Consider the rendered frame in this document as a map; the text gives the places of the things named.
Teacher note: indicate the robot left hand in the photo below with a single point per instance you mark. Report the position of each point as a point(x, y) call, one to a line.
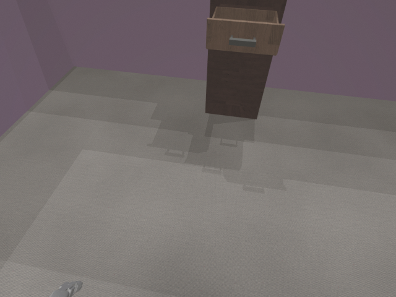
point(67, 289)

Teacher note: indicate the cabinet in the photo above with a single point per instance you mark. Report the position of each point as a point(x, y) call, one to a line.
point(235, 80)

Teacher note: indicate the handle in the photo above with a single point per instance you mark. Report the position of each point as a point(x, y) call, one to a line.
point(242, 42)

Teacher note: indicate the drawer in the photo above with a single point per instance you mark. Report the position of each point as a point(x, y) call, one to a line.
point(246, 24)

